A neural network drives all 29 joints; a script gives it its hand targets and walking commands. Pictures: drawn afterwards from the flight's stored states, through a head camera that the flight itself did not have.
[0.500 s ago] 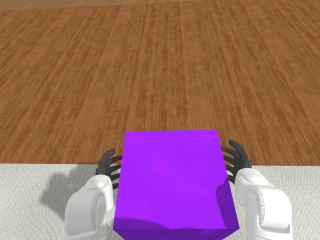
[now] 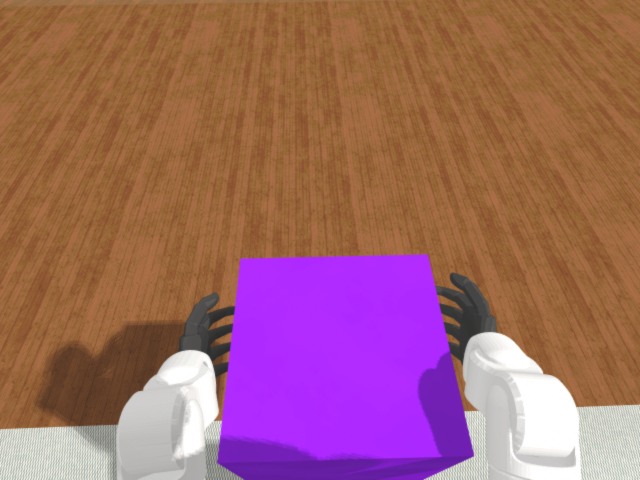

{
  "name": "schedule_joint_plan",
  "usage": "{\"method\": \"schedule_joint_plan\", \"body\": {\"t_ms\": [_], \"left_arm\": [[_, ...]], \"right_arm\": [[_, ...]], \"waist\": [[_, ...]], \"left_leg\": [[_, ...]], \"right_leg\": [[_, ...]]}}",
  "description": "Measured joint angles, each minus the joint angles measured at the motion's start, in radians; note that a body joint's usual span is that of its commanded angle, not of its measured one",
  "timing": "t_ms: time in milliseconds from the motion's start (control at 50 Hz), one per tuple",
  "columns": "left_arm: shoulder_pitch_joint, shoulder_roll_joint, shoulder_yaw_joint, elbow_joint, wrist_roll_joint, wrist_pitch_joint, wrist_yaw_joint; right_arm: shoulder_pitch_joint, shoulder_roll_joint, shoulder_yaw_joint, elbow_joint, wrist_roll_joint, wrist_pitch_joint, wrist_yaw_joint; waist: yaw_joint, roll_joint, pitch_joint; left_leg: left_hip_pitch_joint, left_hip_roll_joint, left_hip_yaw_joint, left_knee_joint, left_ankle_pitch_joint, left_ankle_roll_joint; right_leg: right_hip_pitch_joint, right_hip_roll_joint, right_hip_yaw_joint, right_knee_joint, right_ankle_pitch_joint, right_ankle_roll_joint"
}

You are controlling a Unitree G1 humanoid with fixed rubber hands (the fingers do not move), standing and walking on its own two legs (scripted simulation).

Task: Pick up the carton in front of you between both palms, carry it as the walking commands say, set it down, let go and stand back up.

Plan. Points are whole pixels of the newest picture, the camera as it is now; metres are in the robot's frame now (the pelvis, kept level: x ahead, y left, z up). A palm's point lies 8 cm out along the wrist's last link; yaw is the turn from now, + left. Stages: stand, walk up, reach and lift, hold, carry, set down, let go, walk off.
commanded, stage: carry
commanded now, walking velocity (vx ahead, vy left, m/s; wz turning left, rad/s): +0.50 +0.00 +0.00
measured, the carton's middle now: (335, 381) +0.25 +0.00 +0.01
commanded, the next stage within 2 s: none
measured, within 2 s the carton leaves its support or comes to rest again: neither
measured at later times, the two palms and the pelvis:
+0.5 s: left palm (249, 117) +0.65 +0.12 +0.15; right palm (424, 107) +0.67 -0.17 +0.15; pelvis +0.33 -0.04 +0.00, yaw +2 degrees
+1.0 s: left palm (265, 39) +1.04 +0.13 +0.14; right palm (392, 35) +1.02 -0.17 +0.15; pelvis +0.66 +0.00 +0.03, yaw +0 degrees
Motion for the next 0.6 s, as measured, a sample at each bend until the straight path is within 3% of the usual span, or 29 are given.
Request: {"method": "schedule_joint_plan", "body": {"t_ms": [40, 80, 240, 360, 420, 440, 500, 540, 600], "left_arm": [[-0.004, 0.000, -0.004, 0.003, 0.003, 0.005, 0.000], [-0.007, 0.000, -0.013, -0.003, 0.003, 0.000, 0.000], [-0.034, -0.001, -0.020, -0.067, 0.002, -0.003, 0.003], [-0.187, 0.003, 0.052, -0.050, -0.024, 0.042, 0.025], [-0.329, 0.032, 0.077, 0.053, -0.048, 0.051, 0.039], [-0.380, 0.039, 0.080, 0.102, -0.051, 0.048, 0.048], [-0.492, 0.056, 0.102, 0.208, -0.072, 0.063, 0.064], [-0.536, 0.058, 0.130, 0.244, -0.077, 0.067, 0.067], [-0.591, 0.054, 0.175, 0.276, -0.079, 0.051, 0.067]], "right_arm": [[0.003, 0.001, -0.005, -0.001, 0.002, 0.003, 0.000], [0.009, 0.000, -0.011, -0.020, 0.006, 0.001, -0.001], [-0.016, 0.000, -0.024, -0.091, 0.021, 0.001, -0.001], [-0.180, 0.009, -0.079, -0.056, 0.028, 0.043, -0.010], [-0.303, -0.037, -0.103, 0.013, 0.040, 0.068, -0.032], [-0.347, -0.065, -0.112, 0.051, 0.048, 0.075, -0.039], [-0.452, -0.111, -0.140, 0.147, 0.073, 0.102, -0.050], [-0.509, -0.101, -0.168, 0.188, 0.070, 0.112, -0.056], [-0.576, -0.078, -0.210, 0.227, 0.056, 0.097, -0.058]], "waist": [[-0.004, 0.013, 0.015], [-0.007, 0.022, 0.023], [-0.005, 0.029, -0.008], [-0.004, 0.026, -0.009], [0.022, 0.054, 0.000], [0.040, 0.071, 0.012], [0.062, 0.073, 0.063], [0.063, 0.070, 0.094], [0.062, 0.062, 0.125]], "left_leg": [[0.061, 0.000, 0.001, -0.064, -0.002, -0.017], [0.124, -0.004, -0.003, -0.136, -0.002, -0.021], [0.360, -0.010, -0.031, -0.312, -0.064, -0.060], [0.511, -0.014, -0.049, -0.287, -0.209, -0.115], [0.500, 0.032, -0.071, -0.068, -0.351, -0.133], [0.432, 0.050, -0.108, 0.106, -0.339, -0.124], [0.170, 0.006, -0.231, 0.597, -0.276, -0.080], [0.024, -0.001, -0.243, 0.725, -0.215, -0.054], [-0.142, 0.011, -0.237, 0.726, -0.146, -0.045]], "right_leg": [[-0.148, 0.009, 0.020, 0.153, 0.060, -0.019], [-0.256, 0.000, 0.014, 0.142, 0.125, -0.027], [-0.438, -0.027, -0.035, -0.269, 0.313, -0.006], [-0.412, 0.001, -0.080, -0.456, 0.412, -0.047], [-0.345, 0.043, -0.118, -0.472, 0.296, -0.076], [-0.357, 0.055, -0.126, -0.418, 0.249, -0.092], [-0.330, 0.063, -0.134, -0.404, 0.228, -0.123], [-0.287, 0.072, -0.134, -0.450, 0.213, -0.122], [-0.220, 0.081, -0.128, -0.519, 0.200, -0.116]]}}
